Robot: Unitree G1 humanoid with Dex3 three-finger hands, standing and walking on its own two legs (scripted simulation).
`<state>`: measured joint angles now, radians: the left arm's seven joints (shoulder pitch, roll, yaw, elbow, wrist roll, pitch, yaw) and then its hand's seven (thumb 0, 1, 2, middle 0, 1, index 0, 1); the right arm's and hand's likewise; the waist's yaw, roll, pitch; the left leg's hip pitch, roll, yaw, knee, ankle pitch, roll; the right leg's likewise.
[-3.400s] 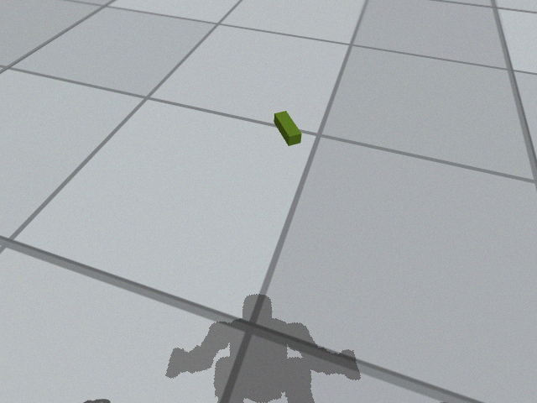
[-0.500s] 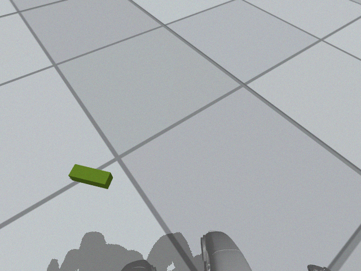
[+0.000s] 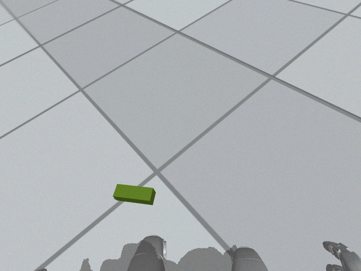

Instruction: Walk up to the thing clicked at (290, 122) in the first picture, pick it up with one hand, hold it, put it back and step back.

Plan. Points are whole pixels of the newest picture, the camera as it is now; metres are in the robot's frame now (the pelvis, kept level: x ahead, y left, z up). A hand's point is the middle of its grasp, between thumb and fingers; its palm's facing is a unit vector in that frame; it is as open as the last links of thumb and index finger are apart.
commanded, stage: walk up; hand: left
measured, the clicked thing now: (134, 194) +0.54 +0.39 -0.71
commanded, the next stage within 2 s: none
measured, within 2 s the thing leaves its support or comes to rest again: neither
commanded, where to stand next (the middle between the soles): +0.10 +0.14 m, yaw -9 degrees
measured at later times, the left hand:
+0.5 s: hand (27, 249) +0.17 +0.46 -0.14, palm faces -0.18 -0.89 -0.41, open 7.4 cm
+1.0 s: hand (49, 214) +0.26 +0.43 -0.13, palm faces -0.20 -0.91 -0.36, open 7.4 cm
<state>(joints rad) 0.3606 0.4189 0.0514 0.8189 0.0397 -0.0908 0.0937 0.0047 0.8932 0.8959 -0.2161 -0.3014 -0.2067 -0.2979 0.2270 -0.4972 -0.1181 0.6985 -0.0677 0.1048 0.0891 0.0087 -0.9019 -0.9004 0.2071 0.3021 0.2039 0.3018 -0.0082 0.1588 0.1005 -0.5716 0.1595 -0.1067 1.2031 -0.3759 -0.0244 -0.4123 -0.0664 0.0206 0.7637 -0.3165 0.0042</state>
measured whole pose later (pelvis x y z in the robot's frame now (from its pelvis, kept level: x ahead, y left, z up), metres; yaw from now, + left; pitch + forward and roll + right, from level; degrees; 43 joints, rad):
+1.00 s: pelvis +0.11 +0.20 +0.02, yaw -11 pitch -3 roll +1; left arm 0.11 0.35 0.03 0.92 0.03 0.04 0.01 0.01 0.90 0.90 -0.21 -0.30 -0.20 -0.30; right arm 0.18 -0.39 -0.04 0.90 0.01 -0.05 -0.04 0.01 -0.90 -0.90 0.21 0.30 0.21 0.30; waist 0.00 -0.03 0.13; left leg -0.36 0.05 -0.01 0.77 -0.39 -0.02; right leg -0.23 0.00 0.05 0.66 -0.38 -0.02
